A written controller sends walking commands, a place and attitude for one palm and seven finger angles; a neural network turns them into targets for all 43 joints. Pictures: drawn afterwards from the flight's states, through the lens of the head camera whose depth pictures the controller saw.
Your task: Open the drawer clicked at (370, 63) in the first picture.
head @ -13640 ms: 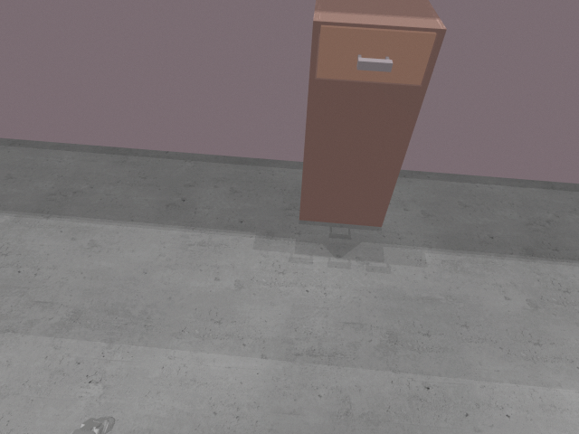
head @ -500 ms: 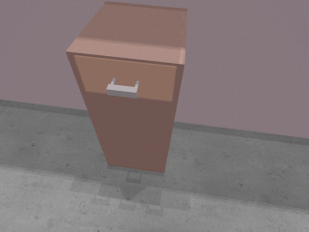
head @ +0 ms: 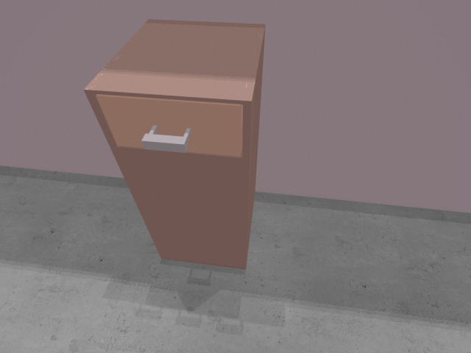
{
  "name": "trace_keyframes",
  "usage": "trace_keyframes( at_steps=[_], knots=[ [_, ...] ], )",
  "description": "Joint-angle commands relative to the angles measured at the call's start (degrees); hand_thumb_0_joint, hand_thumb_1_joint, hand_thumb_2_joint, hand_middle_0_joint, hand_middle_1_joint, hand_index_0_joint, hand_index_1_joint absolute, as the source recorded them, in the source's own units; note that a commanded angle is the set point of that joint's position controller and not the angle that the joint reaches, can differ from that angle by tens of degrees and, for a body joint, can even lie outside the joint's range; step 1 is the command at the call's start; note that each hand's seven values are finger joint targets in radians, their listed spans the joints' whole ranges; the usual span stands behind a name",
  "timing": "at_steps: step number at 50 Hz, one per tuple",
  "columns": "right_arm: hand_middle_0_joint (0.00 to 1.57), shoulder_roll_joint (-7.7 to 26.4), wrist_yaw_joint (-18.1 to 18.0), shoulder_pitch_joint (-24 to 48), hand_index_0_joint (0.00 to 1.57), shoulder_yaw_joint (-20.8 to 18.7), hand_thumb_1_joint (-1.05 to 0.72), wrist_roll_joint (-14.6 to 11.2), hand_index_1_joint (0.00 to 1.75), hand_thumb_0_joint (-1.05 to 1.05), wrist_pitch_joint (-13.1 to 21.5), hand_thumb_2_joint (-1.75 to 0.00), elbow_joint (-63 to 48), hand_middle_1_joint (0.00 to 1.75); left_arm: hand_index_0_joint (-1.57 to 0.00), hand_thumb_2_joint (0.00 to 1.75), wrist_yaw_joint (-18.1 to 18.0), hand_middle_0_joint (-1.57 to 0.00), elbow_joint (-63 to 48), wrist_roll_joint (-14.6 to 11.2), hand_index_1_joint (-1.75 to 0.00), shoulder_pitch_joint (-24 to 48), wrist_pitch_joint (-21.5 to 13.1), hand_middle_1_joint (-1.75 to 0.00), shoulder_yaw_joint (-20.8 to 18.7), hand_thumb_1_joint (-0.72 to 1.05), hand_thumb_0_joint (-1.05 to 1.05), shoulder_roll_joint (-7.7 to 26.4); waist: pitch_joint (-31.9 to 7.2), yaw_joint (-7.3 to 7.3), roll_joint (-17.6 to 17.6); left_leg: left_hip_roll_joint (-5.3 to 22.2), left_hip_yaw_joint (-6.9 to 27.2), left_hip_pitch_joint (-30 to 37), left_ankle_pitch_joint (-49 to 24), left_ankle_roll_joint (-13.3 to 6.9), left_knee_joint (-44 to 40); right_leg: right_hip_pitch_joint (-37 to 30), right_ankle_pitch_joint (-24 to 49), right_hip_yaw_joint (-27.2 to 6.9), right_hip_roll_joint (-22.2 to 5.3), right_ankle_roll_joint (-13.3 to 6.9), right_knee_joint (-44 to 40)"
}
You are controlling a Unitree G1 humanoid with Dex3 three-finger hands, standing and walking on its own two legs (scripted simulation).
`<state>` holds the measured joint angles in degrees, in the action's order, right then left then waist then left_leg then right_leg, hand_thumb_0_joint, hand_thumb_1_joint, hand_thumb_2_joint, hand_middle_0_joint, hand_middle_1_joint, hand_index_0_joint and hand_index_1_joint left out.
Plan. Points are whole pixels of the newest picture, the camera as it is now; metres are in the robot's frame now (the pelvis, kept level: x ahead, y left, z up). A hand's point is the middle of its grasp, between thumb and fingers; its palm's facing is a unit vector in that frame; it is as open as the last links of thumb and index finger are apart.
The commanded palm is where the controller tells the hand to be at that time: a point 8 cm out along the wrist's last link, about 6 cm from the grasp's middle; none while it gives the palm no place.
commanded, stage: come to a stop and stand still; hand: left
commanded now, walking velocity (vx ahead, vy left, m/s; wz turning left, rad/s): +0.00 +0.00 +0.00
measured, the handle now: (168, 136) +0.58 +0.20 +0.02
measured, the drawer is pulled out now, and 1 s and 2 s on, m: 0.00 0.00 0.00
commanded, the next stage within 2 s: look again from close up in 0.02 s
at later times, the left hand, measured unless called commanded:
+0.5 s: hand out of the picture +0.01 +0.24 -0.18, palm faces +0.02 -0.98 -0.20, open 7.4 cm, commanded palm none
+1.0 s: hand out of the picture +0.02 +0.20 -0.18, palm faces -0.04 -0.98 -0.19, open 7.4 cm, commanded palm none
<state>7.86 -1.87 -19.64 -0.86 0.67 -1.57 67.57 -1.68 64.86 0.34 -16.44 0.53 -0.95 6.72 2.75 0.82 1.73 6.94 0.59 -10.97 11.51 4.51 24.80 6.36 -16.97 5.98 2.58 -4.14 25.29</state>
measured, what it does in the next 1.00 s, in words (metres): stands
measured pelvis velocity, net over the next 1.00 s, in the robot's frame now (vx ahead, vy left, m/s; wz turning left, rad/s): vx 0.03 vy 0.03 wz -0.07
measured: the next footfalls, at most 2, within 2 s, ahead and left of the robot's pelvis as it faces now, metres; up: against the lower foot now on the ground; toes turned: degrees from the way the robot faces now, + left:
none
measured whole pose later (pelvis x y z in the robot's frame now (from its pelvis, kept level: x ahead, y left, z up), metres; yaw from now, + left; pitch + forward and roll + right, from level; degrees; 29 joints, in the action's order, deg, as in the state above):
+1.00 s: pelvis +0.03 +0.03 -0.01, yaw -4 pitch +1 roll +1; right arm 9.1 -1.4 -19.5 0.0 0.9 0.1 62.5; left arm -0.7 61.8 1.7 -20.0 -1.1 -0.8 7.9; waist 0.8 -0.2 0.9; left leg 2.2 -5.3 -14.2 23.7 -1.0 36.1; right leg 12.1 -22.3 3.5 -0.3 -1.7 33.7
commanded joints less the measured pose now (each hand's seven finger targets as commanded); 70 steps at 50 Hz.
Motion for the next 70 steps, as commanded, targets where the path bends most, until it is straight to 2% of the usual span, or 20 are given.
trace_keyframes(
  at_steps=[1, 5, 6, 7, 10, 12, 16, 18, 22, 35, 42, 45, 48, 52, 55, 57, 59, 68, 69, 70],
  knots=[
    [0.2, 3.1, -0.4, -2.8, 0.2, -0.4, -0.9, 0.2, 0.3, 0.0, 1.2, -0.9, -1.8, 0.3, -0.2, 0.9, -0.5, -0.2, -1.6, -0.2, -0.3, -2.3, -1.2, -0.3, -1.0, 0.9, 0.0, 6.4, 3.5, -0.18, -2.3, -0.9, -1.7, 1.3, -4.4, -3.0, -0.8, 7.4, 2.4, -9.3, -9.5, 1.1, -11.3],
    [0.2, 2.7, -0.6, -3.0, 0.2, -0.4, -0.9, 0.1, 0.3, 0.0, 1.5, -0.9, -1.7, 0.3, -0.2, 0.9, -0.6, -0.2, -1.1, -0.2, -0.3, -3.3, -1.4, -0.3, -0.9, 0.9, 0.0, 5.6, 3.2, -0.29, -2.0, -0.6, -1.5, 1.7, -6.4, -3.1, -1.3, 6.6, 6.8, -8.1, -8.8, 1.3, -9.5],
    [0.2, 3.9, 0.0, 7.2, 0.2, -0.3, -0.9, -0.2, 0.3, 0.0, 2.8, -0.9, -6.5, 0.3, -0.2, 0.9, -2.8, -0.2, 0.7, 0.9, -0.3, -11.4, -3.7, -0.3, -1.2, 0.9, 0.0, 7.9, 5.2, -5.46, -9.5, -3.0, -4.7, -10.7, 5.0, -1.8, 15.8, 3.0, 52.1, -17.0, -14.2, 8.5, -7.4],
    [0.2, 1.8, 0.1, 1.8, 0.2, -0.5, -0.9, 0.0, 0.3, 0.0, 2.2, -0.9, -9.1, 0.3, -0.2, 0.9, -2.8, -0.2, -1.6, 1.3, -0.3, -10.1, -4.7, -0.3, -1.2, 0.9, 0.0, 9.0, -0.9, 0.05, -5.5, -3.4, 0.4, -11.3, 9.1, -4.0, 19.9, -1.7, 64.2, -15.1, -17.9, 6.4, -2.7],
    [0.2, 0.9, 0.7, 0.4, 0.2, -0.2, -0.9, -0.5, 0.3, 0.0, 2.4, -0.9, -9.5, 0.3, -0.2, 0.9, -1.9, -0.2, -3.9, 1.4, -0.3, -5.4, -4.4, -0.3, -1.3, 0.9, 0.0, 8.6, -5.7, 0.1, -6.7, -3.7, -2.6, -8.2, 10.0, -4.8, 15.3, -2.1, 44.0, -9.7, -14.9, -2.6, -1.4],
    [0.2, 1.1, 0.5, -1.5, 0.2, 0.0, -0.9, -0.3, 0.3, 0.0, 3.1, -0.9, -9.0, 0.3, -0.2, 0.9, -1.9, -0.2, -4.7, 1.2, -0.3, -4.6, -3.7, -0.3, -0.8, 0.9, 0.0, 7.4, -6.2, 0.88, -7.1, -4.8, -3.1, -2.1, 2.4, -4.7, 4.9, 0.5, 33.7, -8.3, -12.2, -1.9, 1.7],
    [0.2, 6.2, -0.3, -2.2, 0.2, -0.1, -0.9, 0.5, 0.3, 0.0, 3.2, -0.9, -8.7, 0.3, -0.2, 0.9, -1.6, -0.2, -4.6, 0.7, -0.3, -6.7, -1.9, -0.3, -0.1, 0.9, 0.0, 3.9, 1.2, -0.97, 1.6, 2.6, 3.4, -3.8, -11.1, -8.4, 1.1, 7.5, 2.6, -5.5, -5.4, 1.7, 1.3],
    [0.2, 5.6, -0.2, -0.9, 0.2, 0.3, -0.9, 0.5, 0.3, 0.0, 3.2, -0.9, -8.7, 0.3, -0.2, 0.9, -1.2, -0.2, -4.0, 0.8, -0.3, -6.1, -1.5, -0.3, -0.1, 0.9, 0.0, 4.7, 2.8, -1.23, 7.0, 1.5, 4.1, -5.1, -10.1, -8.5, -1.0, 6.9, 1.8, -5.0, -5.8, 2.0, 1.8],
    [0.2, 6.9, -0.2, 0.1, 0.2, 0.5, -0.9, 0.4, 0.3, 0.0, 3.1, -0.9, -9.7, 0.3, -0.2, 0.9, -0.6, -0.2, -4.4, 0.9, -0.3, -5.5, -1.0, -0.3, 0.2, 0.9, 0.0, 5.7, 5.2, -1.38, 1.9, 0.7, 4.7, -7.4, 0.1, -8.6, -4.5, 6.8, 1.5, -5.1, -6.0, 2.4, 0.9],
    [0.2, 7.8, -0.2, -0.2, 0.2, 0.8, -0.9, 0.2, 0.3, 0.0, 3.6, -0.9, -8.4, 0.3, -0.2, 0.9, -0.2, -0.2, -4.2, 0.7, -0.3, -4.9, -1.0, -0.3, 0.5, 0.9, 0.0, 7.0, -0.2, -1.48, -1.1, 0.2, 3.2, -1.8, -5.9, -8.7, -4.5, 5.1, 5.4, -5.9, -7.5, 3.0, 0.1],
    [0.2, 11.0, -0.3, -2.7, 0.2, -1.4, -0.9, 1.0, 0.3, 0.0, 2.6, -0.9, -8.1, 0.3, -0.2, 0.9, 1.6, -0.2, -6.6, 1.8, -0.3, -2.9, -0.1, -0.3, -0.4, 0.9, 0.0, 5.8, 5.1, 0.1, 5.1, 8.4, 11.4, -2.5, 20.8, -13.8, -11.0, 17.0, -9.3, -1.9, -3.1, 1.8, 11.7],
    [0.2, 9.1, 0.0, -0.2, 0.2, -0.9, -0.9, 0.8, 0.3, 0.0, 2.8, -0.9, -8.6, 0.3, -0.2, 0.9, 1.7, -0.2, -5.6, 1.7, -0.3, -6.6, -1.1, -0.3, -0.6, 0.9, 0.0, 4.8, 3.9, -2.31, 1.7, 4.9, 4.9, -7.9, 13.2, -11.9, -4.8, 8.3, -3.6, -4.3, -4.5, 1.2, 3.7],
    [0.2, 3.5, 0.4, 2.1, 0.2, 0.6, -0.9, 0.2, 0.3, 0.0, 3.6, -0.9, -10.1, 0.3, -0.2, 0.9, 0.3, -0.2, -2.5, 0.8, -0.3, -13.1, -2.9, -0.3, -1.3, 0.9, 0.0, 10.3, 0.2, -3.29, -14.8, -5.6, -7.2, -16.4, 14.4, -5.9, 13.0, -3.4, 19.5, -22.9, -19.3, -4.2, -5.9],
    [0.2, 2.8, 0.0, 1.8, 0.2, 0.7, -0.9, -0.7, 0.3, 0.0, 3.1, -0.9, -8.5, 0.3, -0.2, 0.9, -1.0, -0.2, -2.9, 1.1, -0.3, -9.5, -3.4, -0.3, -0.7, 0.9, 0.0, 8.8, -1.2, -1.89, -8.5, -3.9, -3.4, -13.4, 15.1, -5.2, 14.5, -5.1, 59.6, -15.6, -19.0, -5.9, 0.7],
    [0.2, 3.3, -0.2, -0.6, 0.2, 0.3, -0.9, -0.9, 0.3, 0.0, 2.4, -0.9, -7.3, 0.3, -0.2, 0.9, -1.5, -0.2, -4.4, 0.6, -0.3, -6.8, -2.6, -0.3, -1.0, 0.9, 0.0, 9.8, -3.0, -0.2, -8.1, -5.4, -5.4, -4.8, 1.1, -4.8, 3.5, -1.9, 56.3, -11.2, -15.4, -2.8, 5.5],
    [0.2, 6.2, -0.6, -1.3, 0.2, -0.6, -0.9, -0.3, 0.3, 0.0, 2.2, -0.9, -7.7, 0.3, -0.2, 0.9, -1.4, -0.2, -6.2, 0.1, -0.3, -6.1, -1.8, -0.3, -1.3, 0.9, 0.0, 9.4, -4.7, -0.3, -1.7, -0.9, -2.8, 3.9, -26.8, -6.6, 5.3, 5.4, 40.7, -8.4, -11.6, 0.5, 7.8],
    [0.2, 8.0, -0.7, -1.0, 0.2, -1.2, -0.9, 0.0, 0.3, 0.0, 1.5, -0.9, -8.7, 0.3, -0.2, 0.9, -1.9, -0.2, -7.3, 0.6, -0.3, -6.0, -1.0, -0.3, -1.5, 0.9, 0.0, 8.1, -3.1, -0.82, 2.4, 3.3, -0.5, 4.5, -35.2, -9.2, 6.6, 9.9, 20.4, -7.1, -8.5, 2.1, 7.1],
    [0.2, 5.9, -0.2, 4.7, 0.2, -1.5, -0.9, 0.2, 0.3, 0.0, 1.0, -0.9, -13.0, 0.3, -0.2, 0.9, -1.5, -0.2, -8.8, 1.1, -0.3, -4.7, -0.6, -0.3, -1.9, 0.9, 0.0, 9.8, -5.5, -1.11, -5.6, -1.8, -3.0, -0.9, -14.4, -5.7, 8.5, 5.9, 31.7, -12.4, -13.3, -1.0, 5.1],
    [0.2, 8.5, 0.2, 10.0, 0.2, -2.3, -0.9, -0.3, 0.3, 0.0, 2.2, -0.9, -17.2, 0.3, -0.2, 0.9, -3.2, -0.2, -8.3, 0.8, -0.3, -8.0, -2.5, -0.3, -1.5, 0.9, 0.0, 9.5, -4.1, -2.15, -2.8, -1.8, -4.8, -1.5, -9.9, -4.6, 15.8, 7.3, 54.2, -17.8, -13.8, 2.6, 1.7],
    [0.2, 5.5, 1.2, 6.7, 0.2, -2.0, -0.9, -0.3, 0.3, 0.0, 1.7, -0.9, -18.5, 0.3, -0.2, 0.9, -2.7, -0.2, -11.9, 1.3, -0.3, -5.8, -3.0, -0.3, -2.0, 0.9, 0.0, 13.9, -5.9, -0.89, -10.6, -5.1, -3.8, -12.0, 9.3, -5.7, 17.9, -2.0, 55.9, -18.3, -16.8, 0.1, 3.7]
  ],
)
